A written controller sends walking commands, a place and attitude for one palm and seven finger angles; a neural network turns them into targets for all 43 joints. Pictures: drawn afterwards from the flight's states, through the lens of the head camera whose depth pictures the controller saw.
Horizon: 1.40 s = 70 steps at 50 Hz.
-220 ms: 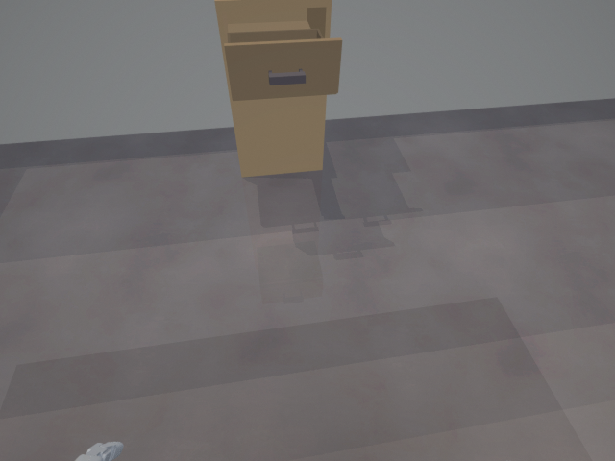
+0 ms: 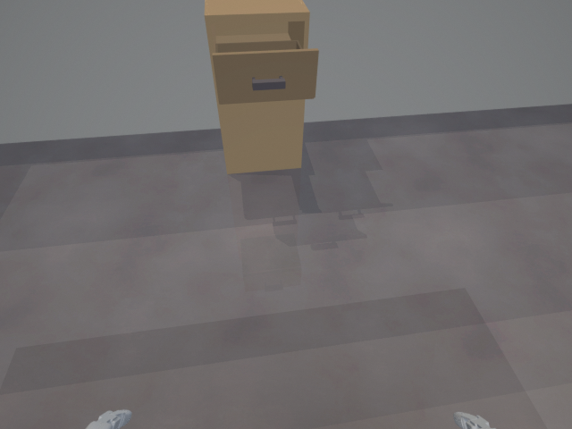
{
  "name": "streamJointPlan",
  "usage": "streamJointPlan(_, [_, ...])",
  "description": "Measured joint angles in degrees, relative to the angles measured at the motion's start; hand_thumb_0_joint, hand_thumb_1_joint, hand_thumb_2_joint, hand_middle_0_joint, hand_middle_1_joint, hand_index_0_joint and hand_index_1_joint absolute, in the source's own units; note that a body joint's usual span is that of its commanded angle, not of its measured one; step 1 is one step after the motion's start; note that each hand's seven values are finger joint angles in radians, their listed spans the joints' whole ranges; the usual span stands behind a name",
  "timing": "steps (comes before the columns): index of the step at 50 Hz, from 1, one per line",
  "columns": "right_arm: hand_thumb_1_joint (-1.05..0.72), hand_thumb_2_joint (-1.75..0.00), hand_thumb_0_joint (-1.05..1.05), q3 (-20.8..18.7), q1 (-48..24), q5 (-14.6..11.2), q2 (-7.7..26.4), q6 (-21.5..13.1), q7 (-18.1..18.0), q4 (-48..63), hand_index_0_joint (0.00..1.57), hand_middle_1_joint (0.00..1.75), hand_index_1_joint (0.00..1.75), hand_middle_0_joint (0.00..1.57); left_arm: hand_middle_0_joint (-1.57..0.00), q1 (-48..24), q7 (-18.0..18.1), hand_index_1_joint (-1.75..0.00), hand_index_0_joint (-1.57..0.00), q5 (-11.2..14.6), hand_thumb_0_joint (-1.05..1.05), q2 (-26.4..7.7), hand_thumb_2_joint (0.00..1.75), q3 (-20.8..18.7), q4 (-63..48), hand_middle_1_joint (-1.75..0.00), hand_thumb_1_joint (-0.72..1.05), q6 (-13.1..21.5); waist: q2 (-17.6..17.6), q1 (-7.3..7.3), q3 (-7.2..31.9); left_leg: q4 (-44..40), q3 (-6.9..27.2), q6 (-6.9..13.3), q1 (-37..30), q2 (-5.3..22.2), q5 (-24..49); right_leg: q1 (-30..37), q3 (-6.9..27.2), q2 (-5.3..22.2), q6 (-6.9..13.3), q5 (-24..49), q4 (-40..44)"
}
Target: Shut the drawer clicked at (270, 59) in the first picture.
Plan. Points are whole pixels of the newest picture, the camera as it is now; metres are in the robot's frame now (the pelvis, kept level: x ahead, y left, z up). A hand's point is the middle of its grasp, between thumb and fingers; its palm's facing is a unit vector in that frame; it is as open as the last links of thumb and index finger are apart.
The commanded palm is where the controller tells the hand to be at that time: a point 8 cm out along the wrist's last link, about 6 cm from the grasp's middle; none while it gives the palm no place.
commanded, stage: stand and wait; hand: left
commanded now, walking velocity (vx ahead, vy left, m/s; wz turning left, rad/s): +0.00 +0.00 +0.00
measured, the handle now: (268, 81) +1.24 +0.14 -0.09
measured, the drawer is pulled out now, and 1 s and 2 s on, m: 0.30 0.30 0.30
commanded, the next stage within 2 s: look at it before walking up in 0.72 s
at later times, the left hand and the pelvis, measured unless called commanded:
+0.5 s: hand out of the picture +0.05 +0.23 -0.15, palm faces -0.04 -0.94 -0.34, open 7.4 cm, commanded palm none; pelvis -0.02 -0.02 +0.00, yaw +0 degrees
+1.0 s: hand out of the picture +0.06 +0.22 -0.15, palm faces -0.04 -0.94 -0.32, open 7.4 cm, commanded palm none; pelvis -0.02 -0.02 +0.01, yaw -1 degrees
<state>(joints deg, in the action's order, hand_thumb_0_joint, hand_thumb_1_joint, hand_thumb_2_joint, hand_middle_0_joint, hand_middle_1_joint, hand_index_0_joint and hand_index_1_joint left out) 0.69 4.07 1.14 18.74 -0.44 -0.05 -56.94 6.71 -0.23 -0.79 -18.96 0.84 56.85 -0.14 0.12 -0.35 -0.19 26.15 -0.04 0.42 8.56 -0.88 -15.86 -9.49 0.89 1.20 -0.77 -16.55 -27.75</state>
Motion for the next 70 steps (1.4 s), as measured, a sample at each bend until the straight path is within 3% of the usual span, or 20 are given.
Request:
streamJointPlan(28, [-0.91,-0.89,0.01,-0.12,4.19,-0.32,0.9,0.59,0.07,-6.74,0.2,0.3,0.3,0.2,-0.21,1.97,-0.13,-0.3,-0.2,0.18,0.01,-0.44,0.9,-0.36,5.21,-0.3,0.9,0.28,-0.24,0.61,-1.64,-3.66,0.23,-1.65,-0.41,1.9,3.73,0.33,-0.26,-1.87,1.52,3.99,3.85])
streamJointPlan(70, [-0.91,-0.89,0.01,0.02,2.76,-0.49,0.42,0.18,0.09,-6.82,0.2,0.3,0.3,0.2,-0.21,2.05,-0.11,-0.3,-0.2,0.03,0.01,-0.14,0.9,-0.29,5.56,-0.3,0.91,0.63,-0.03,0.31,-1.52,-5.33,-0.17,-1.57,-1.22,1.98,4.26,1.05,0.14,-1.93,1.37,4.73,5.62])
